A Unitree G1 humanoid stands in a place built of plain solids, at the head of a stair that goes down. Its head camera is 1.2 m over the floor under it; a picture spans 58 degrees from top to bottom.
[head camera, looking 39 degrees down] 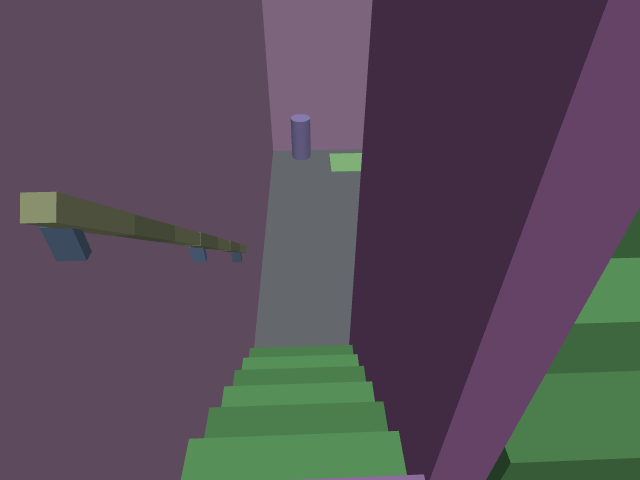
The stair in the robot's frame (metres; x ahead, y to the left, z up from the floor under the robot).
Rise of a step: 0.20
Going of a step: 0.22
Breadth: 0.70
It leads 2 degrees to the left of straight ahead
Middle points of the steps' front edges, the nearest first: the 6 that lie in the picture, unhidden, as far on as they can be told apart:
0.71 0.08 -0.20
0.93 0.09 -0.40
1.16 0.10 -0.61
1.38 0.11 -0.81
1.61 0.12 -1.01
1.83 0.13 -1.21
